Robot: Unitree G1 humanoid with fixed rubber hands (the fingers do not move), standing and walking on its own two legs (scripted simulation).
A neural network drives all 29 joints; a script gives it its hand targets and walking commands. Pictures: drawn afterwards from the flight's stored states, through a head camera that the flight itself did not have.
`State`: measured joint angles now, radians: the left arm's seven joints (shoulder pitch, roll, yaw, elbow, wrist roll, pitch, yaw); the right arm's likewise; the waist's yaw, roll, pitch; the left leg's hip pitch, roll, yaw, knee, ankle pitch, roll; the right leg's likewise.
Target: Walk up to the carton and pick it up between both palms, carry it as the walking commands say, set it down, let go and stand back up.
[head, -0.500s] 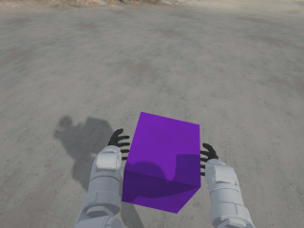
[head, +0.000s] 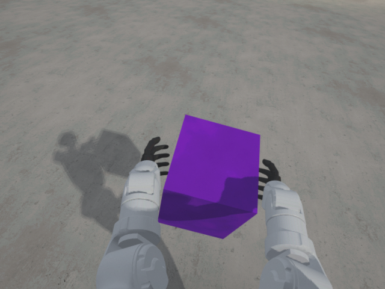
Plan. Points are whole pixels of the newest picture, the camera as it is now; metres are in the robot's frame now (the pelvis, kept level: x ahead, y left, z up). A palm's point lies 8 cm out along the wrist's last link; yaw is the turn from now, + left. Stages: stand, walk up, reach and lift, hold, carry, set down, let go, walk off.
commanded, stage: set down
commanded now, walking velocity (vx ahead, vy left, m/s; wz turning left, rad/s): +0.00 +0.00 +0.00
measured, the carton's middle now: (205, 181) +0.40 -0.02 -0.02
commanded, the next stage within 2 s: none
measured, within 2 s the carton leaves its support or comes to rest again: neither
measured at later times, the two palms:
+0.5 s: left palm (155, 185) +0.37 +0.11 -0.01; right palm (263, 197) +0.35 -0.17 -0.02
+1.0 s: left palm (161, 203) +0.39 +0.11 -0.13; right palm (253, 211) +0.37 -0.17 -0.13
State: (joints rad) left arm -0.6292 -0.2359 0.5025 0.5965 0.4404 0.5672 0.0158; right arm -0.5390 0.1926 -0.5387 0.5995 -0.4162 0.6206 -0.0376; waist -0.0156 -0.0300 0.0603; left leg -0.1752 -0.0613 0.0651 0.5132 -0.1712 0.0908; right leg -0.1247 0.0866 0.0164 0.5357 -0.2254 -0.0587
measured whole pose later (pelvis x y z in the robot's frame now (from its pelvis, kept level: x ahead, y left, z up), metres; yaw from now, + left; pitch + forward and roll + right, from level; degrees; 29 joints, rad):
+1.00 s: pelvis +0.02 -0.02 -0.06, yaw -2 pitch +27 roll +1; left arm -0.55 -0.19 0.42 0.59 0.26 0.11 0.07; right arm -0.51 0.20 -0.40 0.57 -0.25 0.14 -0.16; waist 0.01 -0.03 -0.10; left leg -1.12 -0.08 0.00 0.91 -0.26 0.04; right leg -1.09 0.12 0.02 0.96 -0.34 -0.07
